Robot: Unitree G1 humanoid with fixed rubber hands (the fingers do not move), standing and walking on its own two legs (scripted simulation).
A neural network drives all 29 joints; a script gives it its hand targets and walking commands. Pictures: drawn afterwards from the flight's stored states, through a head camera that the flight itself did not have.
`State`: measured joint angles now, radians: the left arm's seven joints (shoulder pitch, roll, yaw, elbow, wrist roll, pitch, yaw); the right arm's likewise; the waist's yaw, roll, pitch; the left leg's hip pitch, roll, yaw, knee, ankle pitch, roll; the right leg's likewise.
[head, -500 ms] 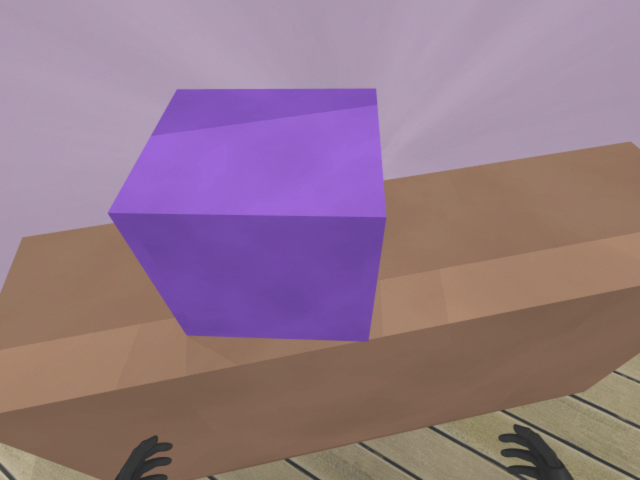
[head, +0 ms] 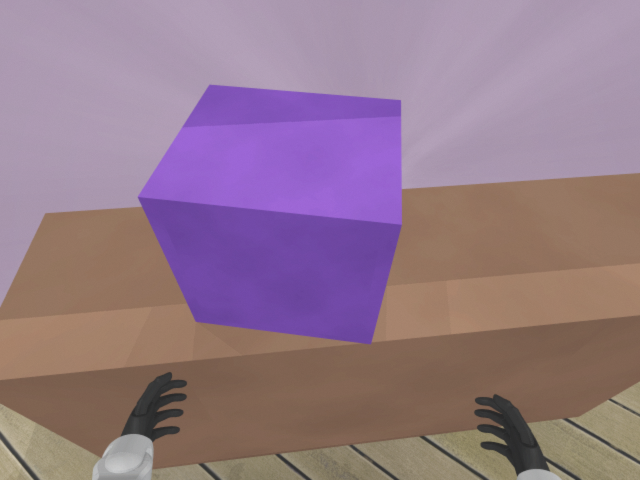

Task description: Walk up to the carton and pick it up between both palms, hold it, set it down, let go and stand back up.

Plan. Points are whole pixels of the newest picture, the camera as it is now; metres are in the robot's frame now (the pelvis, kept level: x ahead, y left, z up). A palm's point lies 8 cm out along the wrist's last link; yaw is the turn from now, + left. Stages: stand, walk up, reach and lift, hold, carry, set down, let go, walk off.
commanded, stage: reach and lift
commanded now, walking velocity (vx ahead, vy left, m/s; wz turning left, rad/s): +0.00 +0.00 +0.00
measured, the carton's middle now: (292, 217) +0.48 +0.05 +0.04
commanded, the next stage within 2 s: none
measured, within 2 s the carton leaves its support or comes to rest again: neither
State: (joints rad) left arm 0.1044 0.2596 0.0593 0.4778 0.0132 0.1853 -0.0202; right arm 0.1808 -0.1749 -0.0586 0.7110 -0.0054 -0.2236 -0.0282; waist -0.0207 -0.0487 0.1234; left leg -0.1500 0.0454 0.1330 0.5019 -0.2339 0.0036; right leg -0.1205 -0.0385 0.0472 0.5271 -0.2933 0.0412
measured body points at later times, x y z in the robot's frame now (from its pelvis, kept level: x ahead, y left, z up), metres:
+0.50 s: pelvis +0.02 +0.00 +0.01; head +0.00 +0.01 +0.46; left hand +0.20 +0.29 -0.02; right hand +0.20 -0.20 -0.03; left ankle +0.03 +0.12 -0.73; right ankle +0.00 -0.14 -0.73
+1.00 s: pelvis +0.02 +0.01 +0.00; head +0.02 +0.03 +0.45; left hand +0.21 +0.31 +0.02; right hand +0.24 -0.17 +0.01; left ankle +0.03 +0.12 -0.73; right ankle +0.00 -0.14 -0.73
